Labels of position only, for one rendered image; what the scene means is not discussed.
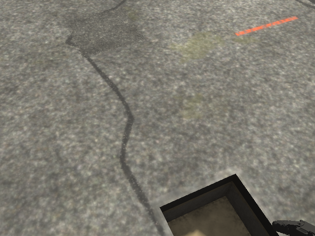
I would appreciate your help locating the right robot hand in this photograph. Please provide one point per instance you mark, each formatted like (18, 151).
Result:
(294, 228)

